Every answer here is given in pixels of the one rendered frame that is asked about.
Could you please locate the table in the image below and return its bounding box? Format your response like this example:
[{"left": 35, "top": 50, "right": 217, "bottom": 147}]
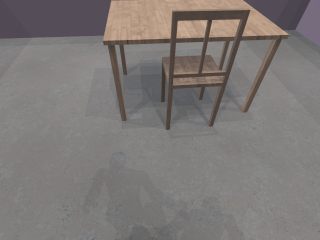
[{"left": 103, "top": 0, "right": 289, "bottom": 121}]

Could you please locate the chair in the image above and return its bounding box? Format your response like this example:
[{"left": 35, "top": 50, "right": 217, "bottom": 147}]
[{"left": 161, "top": 8, "right": 251, "bottom": 130}]

